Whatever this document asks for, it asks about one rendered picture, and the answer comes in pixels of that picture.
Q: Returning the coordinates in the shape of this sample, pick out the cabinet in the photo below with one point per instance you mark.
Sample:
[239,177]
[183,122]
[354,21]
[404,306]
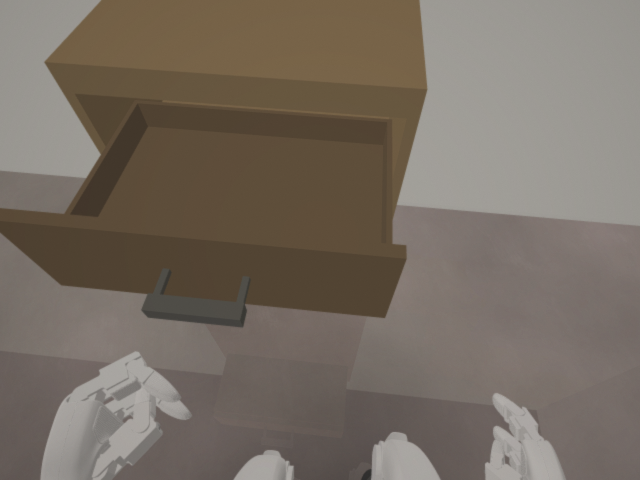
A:
[361,58]

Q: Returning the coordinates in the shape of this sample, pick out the left robot thigh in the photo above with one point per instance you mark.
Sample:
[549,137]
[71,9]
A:
[266,467]

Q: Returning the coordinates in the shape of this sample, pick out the handle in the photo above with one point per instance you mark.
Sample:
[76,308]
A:
[195,310]

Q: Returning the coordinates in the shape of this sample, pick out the drawer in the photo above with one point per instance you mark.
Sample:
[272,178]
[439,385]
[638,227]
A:
[299,202]

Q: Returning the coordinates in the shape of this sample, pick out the robot right shin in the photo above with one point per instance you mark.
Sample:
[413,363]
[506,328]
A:
[397,436]

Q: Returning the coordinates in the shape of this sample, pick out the robot left hand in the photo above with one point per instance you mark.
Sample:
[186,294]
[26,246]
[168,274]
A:
[84,426]

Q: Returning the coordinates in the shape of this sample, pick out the robot right hand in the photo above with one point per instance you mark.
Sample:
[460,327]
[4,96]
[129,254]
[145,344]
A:
[532,459]

